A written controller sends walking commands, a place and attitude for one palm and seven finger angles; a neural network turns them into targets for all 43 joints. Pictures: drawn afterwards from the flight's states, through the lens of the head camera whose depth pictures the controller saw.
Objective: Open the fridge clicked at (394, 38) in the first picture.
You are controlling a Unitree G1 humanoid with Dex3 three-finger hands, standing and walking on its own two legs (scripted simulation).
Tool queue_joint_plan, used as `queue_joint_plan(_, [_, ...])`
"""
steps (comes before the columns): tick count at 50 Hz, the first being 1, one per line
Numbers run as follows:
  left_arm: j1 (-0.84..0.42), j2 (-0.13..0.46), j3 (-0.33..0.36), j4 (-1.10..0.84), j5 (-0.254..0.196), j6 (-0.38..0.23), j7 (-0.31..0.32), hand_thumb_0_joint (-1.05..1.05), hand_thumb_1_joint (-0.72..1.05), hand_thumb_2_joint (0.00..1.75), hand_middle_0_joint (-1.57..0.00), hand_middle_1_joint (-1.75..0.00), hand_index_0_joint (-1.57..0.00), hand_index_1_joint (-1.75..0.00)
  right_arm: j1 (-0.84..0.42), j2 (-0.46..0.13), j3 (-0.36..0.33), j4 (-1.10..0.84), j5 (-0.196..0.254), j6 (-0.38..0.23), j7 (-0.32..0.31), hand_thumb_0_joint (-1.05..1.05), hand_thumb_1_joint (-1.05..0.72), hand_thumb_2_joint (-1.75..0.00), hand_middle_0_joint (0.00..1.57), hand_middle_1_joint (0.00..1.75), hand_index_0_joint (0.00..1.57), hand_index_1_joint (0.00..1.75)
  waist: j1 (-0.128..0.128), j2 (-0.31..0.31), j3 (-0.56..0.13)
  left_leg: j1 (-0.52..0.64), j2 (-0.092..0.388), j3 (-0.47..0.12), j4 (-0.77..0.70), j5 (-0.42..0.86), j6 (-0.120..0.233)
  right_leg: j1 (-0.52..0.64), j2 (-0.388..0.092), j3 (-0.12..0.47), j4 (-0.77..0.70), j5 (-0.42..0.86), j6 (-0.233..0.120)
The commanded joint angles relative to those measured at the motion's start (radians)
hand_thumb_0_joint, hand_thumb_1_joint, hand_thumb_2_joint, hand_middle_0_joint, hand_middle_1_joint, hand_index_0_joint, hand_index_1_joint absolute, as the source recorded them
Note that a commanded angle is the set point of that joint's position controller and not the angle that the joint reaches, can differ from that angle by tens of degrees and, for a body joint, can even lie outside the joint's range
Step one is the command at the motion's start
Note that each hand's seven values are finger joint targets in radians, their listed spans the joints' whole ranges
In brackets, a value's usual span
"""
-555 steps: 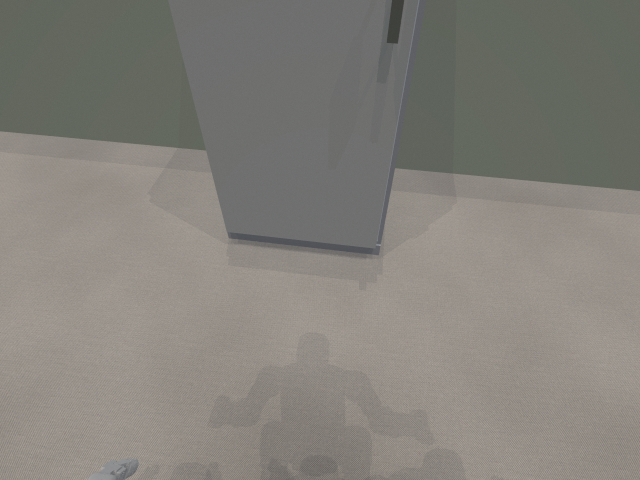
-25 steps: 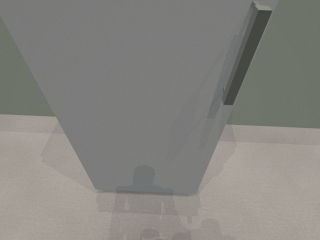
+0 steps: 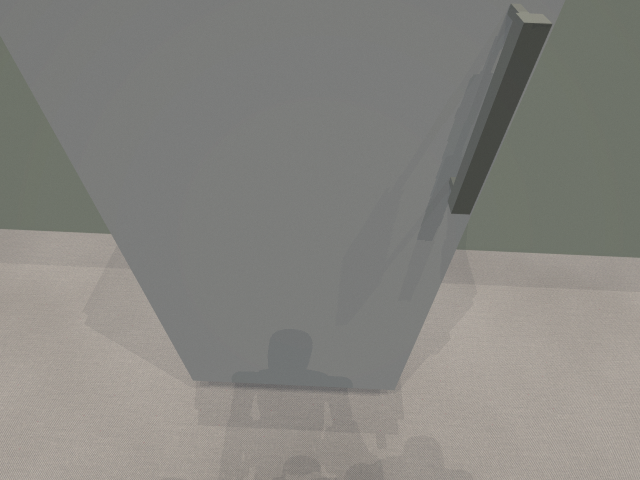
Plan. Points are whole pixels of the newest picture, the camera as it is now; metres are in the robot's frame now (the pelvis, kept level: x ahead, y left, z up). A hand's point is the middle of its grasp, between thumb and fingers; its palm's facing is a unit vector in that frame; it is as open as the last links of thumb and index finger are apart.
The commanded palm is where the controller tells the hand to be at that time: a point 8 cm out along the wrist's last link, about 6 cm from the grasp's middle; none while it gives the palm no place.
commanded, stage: look again from close up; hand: right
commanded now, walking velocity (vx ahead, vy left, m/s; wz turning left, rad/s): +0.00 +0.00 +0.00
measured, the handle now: (484, 121) +0.47 -0.16 +0.23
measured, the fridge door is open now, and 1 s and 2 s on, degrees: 0 0 0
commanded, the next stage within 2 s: raise the hand to about handle height in 0.16 s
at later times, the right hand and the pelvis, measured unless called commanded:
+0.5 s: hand (485, 413) +0.21 -0.17 +0.02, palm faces +0.18 +0.98 -0.05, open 7.6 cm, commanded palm +0.11 -0.23 -0.02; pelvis +0.00 +0.00 -0.02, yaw -1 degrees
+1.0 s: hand (540, 403) +0.21 -0.21 +0.06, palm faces +0.00 +1.00 -0.09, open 10.5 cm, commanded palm +0.16 -0.27 +0.08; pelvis +0.02 +0.00 -0.03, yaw -4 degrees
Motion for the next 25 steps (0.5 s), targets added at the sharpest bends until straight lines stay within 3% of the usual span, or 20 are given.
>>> queue_joint_plan(1, [0.087,0.074,0.014,-0.011,0.004,-0.011,0.009,0.00,0.90,0.90,-0.20,-0.30,-0.20,-0.30,0.073,-0.083,-0.018,-0.025,-0.002,-0.017,-0.003,0.00,-0.90,-0.90,0.20,0.30,0.20,0.30,-0.006,-0.008,0.059,0.031,0.101,-0.117,-0.100,-0.038,0.017,-0.105,-0.081,0.092,-0.106,0.000,-0.011])
queue_joint_plan(9, [0.093,0.072,0.013,-0.007,0.005,-0.009,0.009,0.00,0.90,0.90,-0.20,-0.30,-0.20,-0.30,0.069,-0.084,-0.019,-0.025,-0.001,-0.016,-0.002,0.00,-0.90,-0.90,0.20,0.30,0.20,0.30,-0.003,0.009,0.070,0.017,0.099,-0.123,-0.106,-0.068,0.018,-0.106,-0.080,0.088,-0.104,-0.017,-0.010])
queue_joint_plan(12, [0.095,0.072,0.014,-0.007,0.004,-0.014,0.011,0.00,0.90,0.90,-0.20,-0.30,-0.20,-0.30,0.072,-0.081,-0.019,-0.026,-0.001,-0.018,-0.003,0.00,-0.90,-0.90,0.20,0.30,0.20,0.30,-0.004,-0.004,0.043,0.041,0.098,-0.117,-0.089,-0.011,0.020,-0.092,-0.086,0.091,-0.104,0.021,-0.011])
queue_joint_plan(13, [-0.052,0.135,0.020,-0.073,-0.002,-0.023,0.001,0.00,0.90,0.90,-0.20,-0.30,-0.20,-0.30,0.129,-0.124,-0.009,0.024,-0.011,-0.028,-0.038,0.00,-0.90,-0.90,0.20,0.30,0.20,0.30,-0.048,0.016,0.034,0.033,0.145,-0.141,-0.034,0.314,0.008,-0.121,-0.110,0.045,0.088,0.058,0.011])
queue_joint_plan(14, [-0.054,0.335,0.030,-0.454,-0.039,-0.174,0.048,0.00,0.90,0.90,-0.20,-0.30,-0.20,-0.30,-0.632,-0.298,-0.040,-1.545,0.221,-0.245,-0.019,0.00,-0.88,-0.89,0.20,0.32,0.20,0.32,0.101,-0.209,-0.470,0.152,0.043,-0.094,0.010,0.117,-0.002,0.112,0.011,0.063,-0.026,0.091,-0.014])
queue_joint_plan(15, [-0.177,0.235,-0.008,-0.405,-0.060,-0.252,0.086,0.00,0.90,0.90,-0.20,-0.30,-0.20,-0.30,-0.510,-0.406,-0.167,-1.514,0.170,-0.225,-0.096,0.00,-0.85,-0.88,0.20,0.33,0.20,0.33,0.038,-0.262,-0.384,0.116,0.001,-0.082,0.069,-0.022,0.008,0.062,-0.003,0.022,-0.026,0.017,-0.004])
queue_joint_plan(16, [-0.131,0.188,0.005,-0.438,-0.057,-0.307,0.077,0.00,0.90,0.90,-0.20,-0.30,-0.20,-0.30,-0.019,-0.087,0.028,-1.224,0.141,-0.079,-0.115,0.00,-0.83,-0.87,0.21,0.34,0.21,0.34,0.028,-0.211,-0.249,0.041,-0.001,0.002,0.077,-0.112,0.016,-0.077,-0.015,0.059,-0.064,-0.071,-0.005])
queue_joint_plan(17, [-0.111,0.194,0.006,-0.389,-0.081,-0.329,0.078,0.00,0.90,0.90,-0.20,-0.30,-0.20,-0.30,0.083,0.051,0.102,-1.108,0.169,0.000,-0.120,0.00,-0.81,-0.86,0.21,0.36,0.21,0.36,0.037,-0.077,-0.102,-0.044,-0.004,0.022,0.056,-0.140,-0.001,-0.146,-0.013,0.088,-0.049,-0.139,0.003])
queue_joint_plan(18, [-0.125,0.239,0.019,-0.446,-0.087,-0.354,0.083,0.00,0.90,0.90,-0.20,-0.30,-0.20,-0.30,0.001,0.041,0.135,-1.283,0.205,-0.047,-0.103,0.00,-0.78,-0.85,0.21,0.37,0.21,0.37,0.050,-0.033,-0.018,-0.092,0.003,0.012,0.041,-0.210,-0.015,-0.163,-0.010,0.104,-0.016,-0.176,-0.005])
queue_joint_plan(19, [-0.132,0.262,0.033,-0.458,-0.074,-0.378,0.084,0.00,0.90,0.90,-0.20,-0.30,-0.20,-0.30,-0.001,-0.020,0.099,-1.312,0.197,-0.099,-0.097,0.00,-0.76,-0.84,0.21,0.39,0.21,0.39,0.064,0.038,-0.010,-0.143,0.005,-0.003,0.027,-0.299,-0.021,-0.184,0.002,0.103,0.030,-0.207,-0.009])
queue_joint_plan(20, [-0.130,0.262,0.041,-0.499,-0.059,-0.394,0.076,0.00,0.90,0.90,-0.20,-0.30,-0.20,-0.30,0.032,-0.022,0.081,-1.305,0.188,-0.143,-0.084,0.00,-0.74,-0.83,0.21,0.40,0.21,0.40,0.060,0.085,-0.002,-0.173,0.011,-0.004,0.037,-0.335,-0.018,-0.212,0.018,0.100,0.075,-0.192,-0.008])
queue_joint_plan(21, [-0.124,0.259,0.054,-0.513,-0.042,-0.396,0.064,0.00,0.90,0.90,-0.20,-0.30,-0.20,-0.30,0.073,-0.029,0.050,-1.248,0.178,-0.193,-0.059,0.00,-0.71,-0.82,0.21,0.42,0.21,0.42,0.044,0.194,-0.003,-0.205,0.007,-0.006,0.050,-0.385,-0.018,-0.264,0.028,0.093,0.112,-0.185,-0.001])
queue_joint_plan(22, [-0.146,0.256,0.068,-0.543,-0.034,-0.393,0.050,0.00,0.90,0.90,-0.20,-0.30,-0.20,-0.30,0.211,-0.015,0.015,-1.154,0.195,-0.249,-0.012,0.00,-0.69,-0.81,0.22,0.43,0.22,0.43,0.002,0.272,0.019,-0.235,0.007,-0.001,0.079,-0.432,-0.018,-0.332,0.024,0.081,0.150,-0.184,0.007])
queue_joint_plan(24, [-0.188,0.258,0.091,-0.607,-0.022,-0.363,0.004,0.00,0.90,0.90,-0.20,-0.30,-0.20,-0.30,0.413,-0.004,-0.036,-1.074,0.236,-0.386,0.117,0.00,-0.64,-0.79,0.22,0.47,0.22,0.47,-0.038,0.303,0.001,-0.232,0.006,-0.009,0.140,-0.416,-0.012,-0.420,0.029,0.057,0.225,-0.159,0.025])
queue_joint_plan(25, [-0.197,0.270,0.110,-0.633,-0.027,-0.333,-0.024,0.00,0.90,0.90,-0.20,-0.30,-0.20,-0.30,0.480,-0.087,-0.147,-1.011,0.248,-0.443,0.185,0.00,-0.62,-0.78,0.22,0.48,0.22,0.48,-0.062,0.222,-0.005,-0.200,0.009,-0.031,0.163,-0.354,0.005,-0.426,0.038,0.048,0.257,-0.124,0.034])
